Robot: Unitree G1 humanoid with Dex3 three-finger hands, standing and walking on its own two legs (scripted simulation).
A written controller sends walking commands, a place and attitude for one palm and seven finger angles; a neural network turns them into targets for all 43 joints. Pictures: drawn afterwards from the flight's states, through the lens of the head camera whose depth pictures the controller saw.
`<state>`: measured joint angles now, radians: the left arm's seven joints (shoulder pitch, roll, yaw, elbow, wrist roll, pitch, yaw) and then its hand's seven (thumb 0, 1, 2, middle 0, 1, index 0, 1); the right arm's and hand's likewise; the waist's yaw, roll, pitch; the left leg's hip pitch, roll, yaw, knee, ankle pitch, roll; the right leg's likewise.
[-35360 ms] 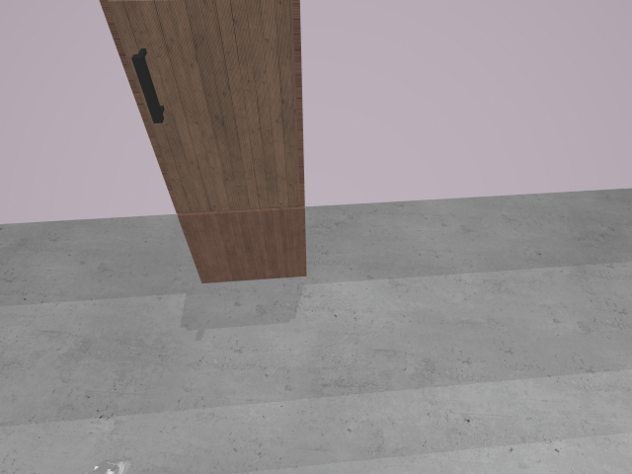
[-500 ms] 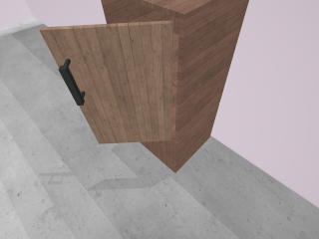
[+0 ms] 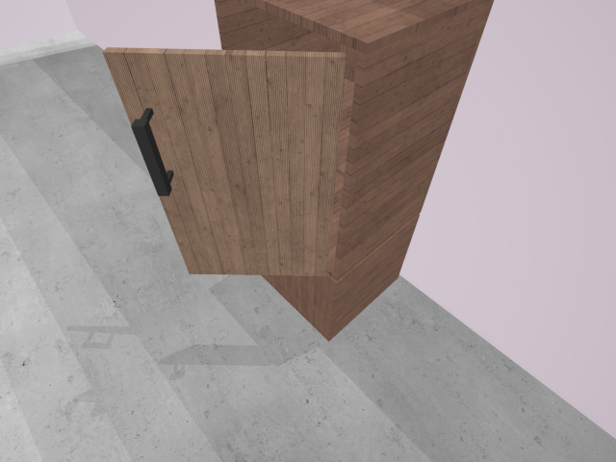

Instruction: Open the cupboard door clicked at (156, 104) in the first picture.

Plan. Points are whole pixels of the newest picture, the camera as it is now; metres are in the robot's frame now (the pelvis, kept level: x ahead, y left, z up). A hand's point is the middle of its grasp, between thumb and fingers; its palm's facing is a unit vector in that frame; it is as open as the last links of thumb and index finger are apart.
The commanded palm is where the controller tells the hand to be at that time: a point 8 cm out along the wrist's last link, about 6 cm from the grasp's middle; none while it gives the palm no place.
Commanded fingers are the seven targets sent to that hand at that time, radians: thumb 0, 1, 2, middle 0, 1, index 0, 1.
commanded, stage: look again from close up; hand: left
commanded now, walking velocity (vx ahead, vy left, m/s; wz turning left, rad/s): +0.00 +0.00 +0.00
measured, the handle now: (156, 153) +0.59 +0.32 +0.06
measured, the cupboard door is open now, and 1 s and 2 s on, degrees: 46 46 46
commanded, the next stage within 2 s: shuffle to correct the standing spot in 0.58 s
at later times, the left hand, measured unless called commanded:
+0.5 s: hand out of the picture +0.02 +0.21 -0.18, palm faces +0.01 -0.98 -0.21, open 7.4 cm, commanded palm none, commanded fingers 0.00 0.90 0.90 -0.20 -0.30 -0.20 -0.30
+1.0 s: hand out of the picture -0.01 +0.22 -0.20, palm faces +0.12 -0.98 -0.15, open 7.4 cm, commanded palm none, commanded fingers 0.00 0.90 0.90 -0.20 -0.30 -0.20 -0.30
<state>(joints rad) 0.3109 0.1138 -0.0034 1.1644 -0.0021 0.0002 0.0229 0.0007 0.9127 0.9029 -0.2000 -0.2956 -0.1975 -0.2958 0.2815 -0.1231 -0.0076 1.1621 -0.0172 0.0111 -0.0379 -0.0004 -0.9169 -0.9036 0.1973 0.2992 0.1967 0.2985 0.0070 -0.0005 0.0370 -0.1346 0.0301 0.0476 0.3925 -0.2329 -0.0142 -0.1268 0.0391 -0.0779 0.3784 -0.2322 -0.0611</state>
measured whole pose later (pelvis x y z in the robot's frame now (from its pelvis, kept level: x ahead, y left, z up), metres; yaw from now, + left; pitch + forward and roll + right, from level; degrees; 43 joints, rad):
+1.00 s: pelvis +0.03 +0.06 -0.02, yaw +3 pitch +0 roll -1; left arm 0.36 0.16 0.03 1.07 0.03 -0.01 0.02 0.00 0.91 0.90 -0.20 -0.30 -0.20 -0.30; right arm 0.30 -0.16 -0.01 1.07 -0.02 -0.01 -0.01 0.00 -0.91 -0.90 0.20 0.30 0.20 0.30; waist 0.03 -0.04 0.04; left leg -0.26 -0.01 0.08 0.62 -0.34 0.04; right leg -0.19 -0.06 -0.09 0.59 -0.39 0.01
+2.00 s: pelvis +0.04 +0.05 -0.01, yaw +3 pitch +0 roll +1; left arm 0.32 0.20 0.05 1.01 0.03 0.04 0.02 0.00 0.91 0.90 -0.20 -0.30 -0.20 -0.30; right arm 0.22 -0.17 -0.03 0.99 -0.02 0.01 0.00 0.00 -0.91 -0.90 0.20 0.30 0.19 0.30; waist 0.05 -0.02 -0.01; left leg -0.17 0.01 0.04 0.50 -0.37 0.00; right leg -0.36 0.00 -0.09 0.50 -0.17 -0.06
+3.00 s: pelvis +0.08 -0.03 +0.00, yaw +3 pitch -1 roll +1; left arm 0.35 0.08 -0.02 1.15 0.00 -0.02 0.03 0.00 0.91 0.90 -0.20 -0.30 -0.20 -0.30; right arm 0.29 -0.12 0.01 1.15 -0.01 -0.01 -0.05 0.01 -0.94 -0.90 0.20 0.30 0.20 0.30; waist 0.02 0.00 0.04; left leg -0.15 0.04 0.06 0.39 -0.22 -0.02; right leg -0.12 0.07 -0.08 0.37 -0.23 -0.10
